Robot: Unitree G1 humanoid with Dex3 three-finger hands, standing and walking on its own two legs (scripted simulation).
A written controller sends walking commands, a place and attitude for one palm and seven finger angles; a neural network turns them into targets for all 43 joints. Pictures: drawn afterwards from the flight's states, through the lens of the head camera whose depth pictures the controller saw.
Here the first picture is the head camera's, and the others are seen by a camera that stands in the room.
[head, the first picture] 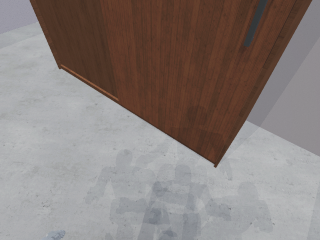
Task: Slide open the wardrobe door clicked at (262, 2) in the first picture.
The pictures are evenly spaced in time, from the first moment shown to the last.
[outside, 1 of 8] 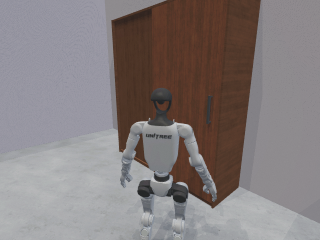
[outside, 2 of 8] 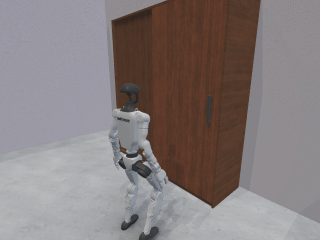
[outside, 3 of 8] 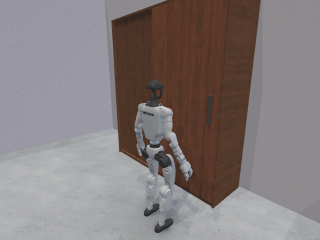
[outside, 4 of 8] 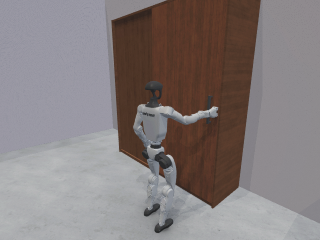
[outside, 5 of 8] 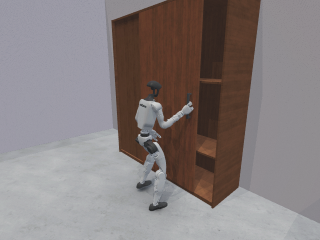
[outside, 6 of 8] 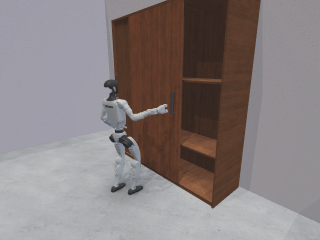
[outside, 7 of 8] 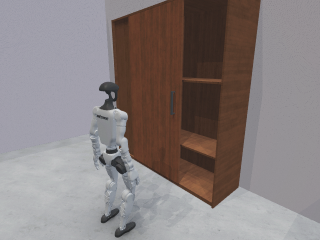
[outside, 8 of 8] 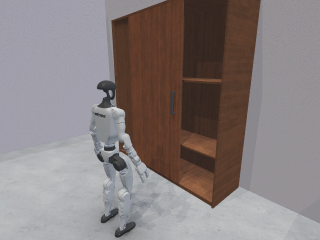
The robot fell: no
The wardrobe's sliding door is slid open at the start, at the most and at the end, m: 0.00 0.48 0.48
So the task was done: yes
